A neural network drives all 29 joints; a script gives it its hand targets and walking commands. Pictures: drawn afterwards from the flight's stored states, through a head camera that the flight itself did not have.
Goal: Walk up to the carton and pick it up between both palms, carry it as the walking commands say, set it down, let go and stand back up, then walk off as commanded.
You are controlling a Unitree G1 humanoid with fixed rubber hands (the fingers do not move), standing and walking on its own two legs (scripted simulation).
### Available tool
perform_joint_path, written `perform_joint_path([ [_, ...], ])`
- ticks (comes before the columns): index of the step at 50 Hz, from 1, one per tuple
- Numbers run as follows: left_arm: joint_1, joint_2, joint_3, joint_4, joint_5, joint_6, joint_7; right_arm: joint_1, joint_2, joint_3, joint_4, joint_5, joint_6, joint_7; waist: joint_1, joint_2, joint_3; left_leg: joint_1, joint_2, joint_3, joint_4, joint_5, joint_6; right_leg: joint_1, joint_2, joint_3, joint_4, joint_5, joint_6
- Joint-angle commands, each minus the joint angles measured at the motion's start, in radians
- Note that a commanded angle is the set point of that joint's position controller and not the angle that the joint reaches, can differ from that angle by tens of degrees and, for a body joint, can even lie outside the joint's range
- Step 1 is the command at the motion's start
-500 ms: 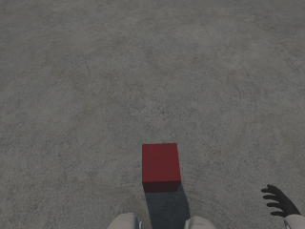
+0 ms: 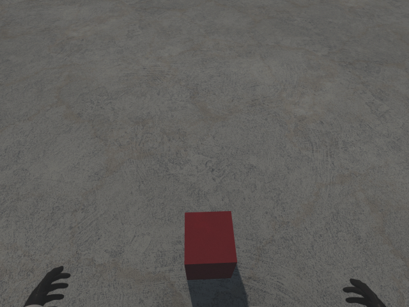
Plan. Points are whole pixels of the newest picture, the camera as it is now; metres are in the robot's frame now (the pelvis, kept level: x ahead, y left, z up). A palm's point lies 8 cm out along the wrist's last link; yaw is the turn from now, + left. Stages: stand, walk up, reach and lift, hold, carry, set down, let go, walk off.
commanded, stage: walk up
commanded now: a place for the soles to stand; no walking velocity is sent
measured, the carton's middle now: (208, 246) +0.43 -0.02 -0.64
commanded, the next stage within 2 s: reach and lift in 1.34 s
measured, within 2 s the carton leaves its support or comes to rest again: neither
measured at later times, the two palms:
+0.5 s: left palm out of the picture +0.08 +0.33 -0.10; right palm (388, 305) +0.12 -0.35 -0.08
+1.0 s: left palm out of the picture +0.09 +0.32 -0.09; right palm (374, 295) +0.14 -0.33 -0.09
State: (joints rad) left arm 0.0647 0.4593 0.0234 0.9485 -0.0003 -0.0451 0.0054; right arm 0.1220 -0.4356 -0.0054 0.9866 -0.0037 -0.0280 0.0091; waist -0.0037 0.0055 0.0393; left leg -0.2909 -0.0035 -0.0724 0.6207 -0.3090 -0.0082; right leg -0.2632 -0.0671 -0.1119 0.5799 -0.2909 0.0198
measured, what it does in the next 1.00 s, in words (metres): stands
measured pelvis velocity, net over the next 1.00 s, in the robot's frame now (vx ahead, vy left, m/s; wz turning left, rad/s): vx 0.00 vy -0.02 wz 0.10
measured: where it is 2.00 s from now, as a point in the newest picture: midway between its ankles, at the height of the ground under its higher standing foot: outside the picture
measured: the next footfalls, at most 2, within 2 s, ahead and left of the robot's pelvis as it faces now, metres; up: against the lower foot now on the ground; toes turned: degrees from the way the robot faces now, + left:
none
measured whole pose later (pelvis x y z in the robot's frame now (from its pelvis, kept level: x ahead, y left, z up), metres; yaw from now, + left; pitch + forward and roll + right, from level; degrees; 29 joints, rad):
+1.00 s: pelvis +0.00 -0.02 +0.00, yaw +6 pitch -1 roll +0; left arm 0.03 0.42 0.05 0.97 0.01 0.02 -0.02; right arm 0.08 -0.43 -0.01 1.00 -0.01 -0.03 -0.02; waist 0.00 0.00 0.08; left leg -0.28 -0.02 -0.14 0.55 -0.25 -0.03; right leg -0.23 -0.02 -0.07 0.54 -0.29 -0.01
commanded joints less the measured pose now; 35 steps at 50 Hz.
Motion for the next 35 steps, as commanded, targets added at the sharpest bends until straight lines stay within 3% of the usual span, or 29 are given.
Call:
perform_joint_path([
  [1,-0.031,0.174,0.036,-0.011,-0.001,0.000,0.003,-0.048,-0.189,-0.037,-0.026,0.000,-0.006,-0.005,0.019,0.010,-0.088,-0.033,0.091,-0.108,-0.128,0.276,0.075,0.117,-0.076,0.097,-0.115,0.085,-0.071],
  [9,-0.075,0.174,0.033,0.036,0.005,0.005,-0.002,-0.084,-0.185,-0.038,0.002,-0.004,0.004,-0.003,0.012,0.007,-0.085,-0.009,0.083,-0.101,-0.170,0.270,0.064,0.146,-0.091,0.089,-0.173,0.090,-0.064],
  [10,-0.105,0.182,0.047,0.028,0.008,0.031,-0.008,-0.071,-0.213,-0.048,0.000,-0.003,-0.006,-0.017,0.001,-0.034,-0.035,-0.045,0.098,-0.130,-0.152,0.352,0.062,0.125,-0.081,0.085,-0.134,0.152,-0.065],
  [13,-0.083,0.170,0.056,0.022,0.004,0.052,-0.014,-0.056,-0.229,-0.058,-0.014,-0.004,-0.008,-0.032,0.006,0.042,-0.089,-0.024,0.118,-0.175,-0.163,0.398,0.088,0.134,-0.057,0.074,-0.073,0.151,-0.064],
  [17,-0.069,0.168,0.066,0.017,0.012,0.060,-0.019,-0.065,-0.227,-0.065,-0.040,-0.009,-0.002,-0.037,0.012,0.063,-0.105,-0.061,0.114,-0.191,-0.167,0.310,0.095,0.145,-0.047,0.087,-0.073,0.083,-0.069],
  [20,-0.063,0.185,0.077,0.014,0.021,0.060,-0.021,-0.063,-0.215,-0.066,-0.052,-0.009,0.001,-0.036,0.012,0.024,-0.102,-0.092,0.069,-0.129,-0.118,0.239,0.074,0.152,-0.088,0.113,-0.116,0.059,-0.094],
  [23,-0.068,0.210,0.086,0.002,0.025,0.063,-0.018,-0.032,-0.191,-0.067,-0.050,-0.005,0.007,-0.035,0.004,-0.061,-0.092,-0.078,0.007,-0.020,0.001,0.173,0.039,0.114,-0.172,0.139,-0.185,0.003,-0.142],
  [26,-0.102,0.212,0.091,-0.033,0.029,0.067,-0.019,0.042,-0.198,-0.078,-0.039,-0.011,0.010,-0.029,-0.012,-0.113,-0.054,-0.030,0.006,0.006,0.085,0.024,0.037,0.000,-0.220,0.139,-0.174,-0.032,-0.167],
  [27,-0.104,0.205,0.089,-0.040,0.029,0.068,-0.020,0.060,-0.206,-0.083,-0.039,-0.014,0.007,-0.027,-0.016,-0.105,-0.040,-0.016,0.015,-0.008,0.061,0.023,0.044,-0.031,-0.211,0.127,-0.146,-0.037,-0.155],
  [28,-0.109,0.194,0.090,-0.046,0.025,0.071,-0.021,0.073,-0.221,-0.087,-0.042,-0.016,0.005,-0.028,-0.018,-0.067,-0.022,-0.035,0.030,-0.049,0.003,0.095,0.055,-0.033,-0.162,0.089,-0.095,-0.064,-0.127],
  [29,-0.103,0.181,0.091,-0.049,0.020,0.077,-0.022,0.064,-0.248,-0.092,-0.049,-0.020,0.002,-0.030,-0.011,0.014,-0.009,-0.079,0.067,-0.150,-0.090,0.136,0.080,-0.019,-0.085,0.053,-0.012,-0.100,-0.094],
  [31,-0.064,0.139,0.080,-0.047,0.008,0.089,-0.027,0.037,-0.290,-0.094,-0.075,-0.030,-0.006,-0.038,0.002,0.162,-0.035,-0.078,0.182,-0.424,-0.229,0.090,0.194,-0.033,0.033,0.084,0.146,-0.179,-0.046],
  [32,-0.024,0.139,0.076,-0.038,0.007,0.090,-0.028,-0.012,-0.296,-0.091,-0.096,-0.030,-0.008,-0.041,0.020,0.178,-0.056,-0.070,0.216,-0.453,-0.240,0.097,0.232,-0.026,0.041,0.123,0.181,-0.209,-0.045],
  [33,0.006,0.140,0.076,-0.030,0.007,0.085,-0.027,-0.049,-0.283,-0.083,-0.107,-0.027,-0.010,-0.044,0.036,0.164,-0.070,-0.070,0.217,-0.425,-0.221,0.152,0.234,0.001,0.041,0.140,0.158,-0.190,-0.049],
  [34,0.031,0.134,0.074,-0.018,0.011,0.077,-0.024,-0.074,-0.254,-0.072,-0.106,-0.021,-0.010,-0.044,0.053,0.141,-0.082,-0.076,0.198,-0.367,-0.184,0.209,0.199,0.053,0.032,0.146,0.070,-0.117,-0.060],
  [35,0.025,0.147,0.076,-0.015,0.019,0.066,-0.022,-0.065,-0.220,-0.062,-0.093,-0.013,-0.009,-0.042,0.052,0.087,-0.088,-0.109,0.149,-0.288,-0.146,0.219,0.138,0.114,0.005,0.177,-0.047,-0.023,-0.075],
])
